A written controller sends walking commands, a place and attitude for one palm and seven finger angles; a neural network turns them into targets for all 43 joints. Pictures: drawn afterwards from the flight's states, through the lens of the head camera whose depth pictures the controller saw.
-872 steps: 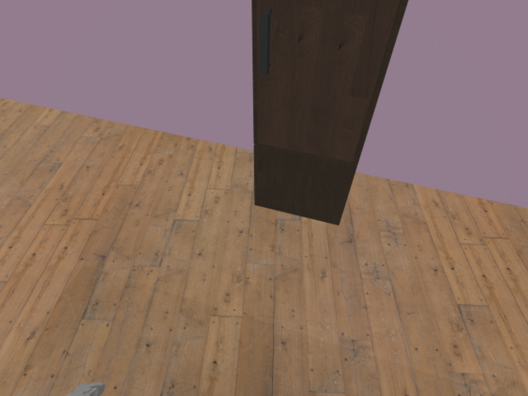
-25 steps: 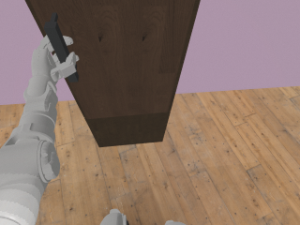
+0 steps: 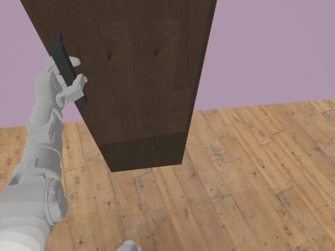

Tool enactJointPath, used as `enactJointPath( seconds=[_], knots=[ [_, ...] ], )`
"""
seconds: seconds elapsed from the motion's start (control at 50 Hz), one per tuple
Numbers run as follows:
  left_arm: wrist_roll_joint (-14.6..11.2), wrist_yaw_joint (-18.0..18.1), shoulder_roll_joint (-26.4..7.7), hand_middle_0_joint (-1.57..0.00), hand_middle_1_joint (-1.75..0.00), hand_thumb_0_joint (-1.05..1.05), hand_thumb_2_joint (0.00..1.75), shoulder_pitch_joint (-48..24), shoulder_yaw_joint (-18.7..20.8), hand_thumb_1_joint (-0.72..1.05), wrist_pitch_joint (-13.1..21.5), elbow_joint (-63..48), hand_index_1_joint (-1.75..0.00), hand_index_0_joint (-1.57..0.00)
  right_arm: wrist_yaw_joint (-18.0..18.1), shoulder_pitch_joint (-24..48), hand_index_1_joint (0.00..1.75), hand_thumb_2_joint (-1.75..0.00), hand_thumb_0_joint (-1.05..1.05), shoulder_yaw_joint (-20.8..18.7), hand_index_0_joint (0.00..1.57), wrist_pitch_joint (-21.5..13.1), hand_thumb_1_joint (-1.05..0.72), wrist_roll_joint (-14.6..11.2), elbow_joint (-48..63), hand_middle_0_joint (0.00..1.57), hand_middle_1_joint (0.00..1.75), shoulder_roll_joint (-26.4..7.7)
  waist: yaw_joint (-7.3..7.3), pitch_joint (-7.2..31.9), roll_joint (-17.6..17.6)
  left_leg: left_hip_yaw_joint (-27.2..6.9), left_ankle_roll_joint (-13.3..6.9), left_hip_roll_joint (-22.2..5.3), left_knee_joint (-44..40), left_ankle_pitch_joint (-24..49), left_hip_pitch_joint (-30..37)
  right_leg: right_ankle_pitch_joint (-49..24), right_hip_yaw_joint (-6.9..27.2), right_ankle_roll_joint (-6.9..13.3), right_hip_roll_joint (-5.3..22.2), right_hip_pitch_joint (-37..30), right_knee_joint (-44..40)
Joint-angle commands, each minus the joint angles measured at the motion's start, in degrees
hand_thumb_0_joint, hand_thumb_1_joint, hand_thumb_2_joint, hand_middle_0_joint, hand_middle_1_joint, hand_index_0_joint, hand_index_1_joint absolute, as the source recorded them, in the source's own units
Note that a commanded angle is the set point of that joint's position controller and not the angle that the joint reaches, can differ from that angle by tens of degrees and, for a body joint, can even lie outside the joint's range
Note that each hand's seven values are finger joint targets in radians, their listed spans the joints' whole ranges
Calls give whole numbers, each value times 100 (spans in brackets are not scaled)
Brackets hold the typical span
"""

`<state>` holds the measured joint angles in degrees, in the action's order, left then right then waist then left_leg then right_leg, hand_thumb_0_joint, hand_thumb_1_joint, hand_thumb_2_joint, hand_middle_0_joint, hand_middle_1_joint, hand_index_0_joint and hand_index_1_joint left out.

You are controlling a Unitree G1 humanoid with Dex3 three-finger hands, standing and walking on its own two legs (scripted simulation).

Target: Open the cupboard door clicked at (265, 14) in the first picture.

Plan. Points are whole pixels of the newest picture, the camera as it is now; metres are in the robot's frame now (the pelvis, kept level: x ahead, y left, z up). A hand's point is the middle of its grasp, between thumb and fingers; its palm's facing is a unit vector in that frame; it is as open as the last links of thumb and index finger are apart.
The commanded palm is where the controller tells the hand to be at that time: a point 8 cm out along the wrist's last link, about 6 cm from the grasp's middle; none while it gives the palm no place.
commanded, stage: pull the door open along its arc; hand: left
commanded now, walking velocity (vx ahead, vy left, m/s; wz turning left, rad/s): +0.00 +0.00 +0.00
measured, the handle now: (71, 72) +0.54 +0.21 +0.11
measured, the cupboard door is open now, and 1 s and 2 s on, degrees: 4 44 44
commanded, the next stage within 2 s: open thumb and fingers to let go in 0.78 s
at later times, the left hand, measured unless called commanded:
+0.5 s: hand (110, 129) +0.35 +0.10 +0.12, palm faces +0.47 -0.88 +0.03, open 6.5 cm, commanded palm +0.29 +0.13 +0.11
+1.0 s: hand (142, 151) +0.30 +0.03 +0.12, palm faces +0.39 -0.92 -0.03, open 6.4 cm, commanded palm +0.25 +0.07 +0.11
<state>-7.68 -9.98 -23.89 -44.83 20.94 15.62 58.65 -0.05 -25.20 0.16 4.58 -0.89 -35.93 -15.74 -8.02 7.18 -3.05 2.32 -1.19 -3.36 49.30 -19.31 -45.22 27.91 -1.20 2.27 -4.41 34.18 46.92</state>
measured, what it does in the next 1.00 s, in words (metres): stands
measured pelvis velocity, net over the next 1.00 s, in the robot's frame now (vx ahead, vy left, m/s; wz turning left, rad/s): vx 0.00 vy -0.04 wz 0.09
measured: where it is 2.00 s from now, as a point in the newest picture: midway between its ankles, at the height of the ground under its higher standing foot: outside the picture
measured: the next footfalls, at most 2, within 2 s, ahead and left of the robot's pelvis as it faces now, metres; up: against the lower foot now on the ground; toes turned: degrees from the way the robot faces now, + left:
none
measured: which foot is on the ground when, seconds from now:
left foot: down 0.00-1.00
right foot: down 0.00-1.00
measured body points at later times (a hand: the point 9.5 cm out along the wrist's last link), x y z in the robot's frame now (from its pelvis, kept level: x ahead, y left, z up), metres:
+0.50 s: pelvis +0.00 -0.01 +0.01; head +0.01 -0.03 +0.46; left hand +0.32 +0.14 +0.12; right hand +0.19 -0.22 -0.08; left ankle +0.04 +0.11 -0.70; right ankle -0.06 -0.10 -0.70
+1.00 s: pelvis +0.00 -0.04 +0.02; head -0.01 -0.08 +0.47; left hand +0.28 +0.08 +0.12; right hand +0.19 -0.25 -0.09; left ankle +0.04 +0.11 -0.70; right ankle -0.06 -0.10 -0.70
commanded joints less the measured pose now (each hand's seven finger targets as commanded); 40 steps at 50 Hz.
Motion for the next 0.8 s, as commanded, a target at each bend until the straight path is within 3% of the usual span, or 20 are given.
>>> enactJointPath(
  seconds=[0.0,0.14,0.16,0.18,0.2,0.24,0.26,0.3,0.38,0.42,0.44,0.48,0.6,0.68,0.74,0.78],
  knots=[
    [-296,-79,-1022,-40,-135,0,90,-790,22,90,296,-2026,-135,-40,5,-155,30,-90,0,-328,20,-210,-90,-89,774,20,30,-837,473,2251,38,-247,-194,298,-280,2380,2717,-3714,38,-198,-22,-492,-603],
    [-516,142,-344,-40,-135,0,90,1000,-361,90,13,-3765,-135,-40,-31,399,30,-90,0,-307,20,-392,-90,-174,1073,20,30,-726,673,1762,178,-154,-187,328,-545,2367,2846,-3859,9,-232,39,-862,-744],
    [-861,982,-121,-40,-135,0,90,759,394,90,-118,-4079,-135,-40,-31,669,30,-90,0,-271,20,-455,-90,-153,1053,20,30,-495,1133,1683,309,-94,-106,329,-635,2177,2573,-3550,-67,-232,54,-966,-837],
    [-677,1404,434,-40,-135,0,90,903,-177,90,-248,-4144,-135,-40,-47,742,30,-90,0,-257,20,-504,-90,-125,1012,20,30,-494,859,1407,224,-99,-74,334,-702,2015,2623,-3340,-96,-236,46,-852,-855],
    [-554,1755,579,-40,-135,0,90,1053,-203,90,-338,-4188,-135,-40,-81,731,30,-90,0,-263,20,-539,-90,-89,967,20,30,-497,862,1280,454,-151,-61,318,-704,1964,2600,-3227,-145,-236,46,-786,-858],
    [-255,2400,887,-40,-135,0,90,1275,-473,90,-409,-4678,-135,-40,-125,852,30,-90,0,-269,20,-545,-90,26,964,20,30,-465,882,1417,555,-162,-61,316,-692,2132,2697,-3344,-121,-228,81,-929,-816],
    [-120,2704,1178,-40,-135,0,90,1355,-683,90,-465,-4932,-135,-40,-157,977,30,-90,0,-276,20,-530,-90,67,983,20,30,-415,873,1544,372,-144,-44,310,-693,2199,2811,-3385,-124,-223,118,-938,-781],
    [191,3288,1665,-40,-135,0,90,1424,-1125,90,-648,-5292,-135,-40,-204,1135,30,-90,0,-267,20,-466,-90,161,1003,20,30,-359,846,1584,390,-164,-17,291,-672,2245,2893,-3325,-145,-203,159,-961,-756],
    [938,4233,2473,-40,-135,0,90,1623,-2072,90,-1128,-5647,-135,-40,-230,1440,30,-90,0,-255,20,-249,-90,309,1073,20,30,-287,697,1313,353,-223,-2,260,-694,1943,2882,-2921,-158,-174,243,-805,-842],
    [1125,4369,2768,-40,-135,0,90,1640,-2482,90,-1273,-5815,-135,-40,-196,1541,30,-90,0,-268,20,-140,-90,323,1108,20,30,-274,599,1226,511,-255,0,238,-717,1828,2928,-2895,-124,-165,282,-818,-928],
    [1180,4378,2879,-40,-135,0,90,1794,-2645,90,-1321,-5855,-135,-40,-164,1544,30,-90,0,-278,20,-111,-90,351,1118,20,30,-266,551,1172,819,-279,-25,222,-728,1773,2918,-2871,-134,-176,276,-859,-985],
    [1171,4362,3128,-40,-135,0,90,1752,-2942,90,-1344,-6058,-135,-40,-115,1711,30,-90,0,-258,20,-62,-90,322,1151,20,30,-204,525,1063,768,-276,-7,245,-780,1625,2941,-2994,-56,-212,371,-950,-1087],
    [1199,4305,3688,-40,-135,0,90,2683,-3626,90,-1345,-6611,-135,-40,-128,1999,30,-90,0,-201,20,-32,-90,269,1240,20,30,-33,649,978,579,-321,16,266,-824,1609,3097,-3196,-28,-189,469,-1214,-1173],
    [1109,4306,3899,-40,-135,0,90,3314,-3891,90,-1408,-6933,-135,-40,-150,2195,30,-90,0,-145,20,-95,-90,246,1299,20,30,37,709,778,609,-335,14,296,-841,1425,3108,-3104,20,-218,539,-1311,-1358],
    [1018,4263,3834,-40,-135,0,90,4109,-3862,90,-1484,-7208,-135,-40,-166,2301,30,-90,0,-111,20,-149,-90,238,1350,20,30,70,856,704,810,-341,27,319,-866,1428,3101,-3240,82,-247,598,-1540,-1498],
    [948,4271,3766,-40,-135,0,90,4022,-3811,90,-1520,-7330,-135,-40,-151,2384,30,-90,0,-67,20,-148,-90,233,1312,20,30,70,812,524,928,-334,24,355,-873,1371,3076,-3325,138,-285,656,-1548,-1599]
  ],
)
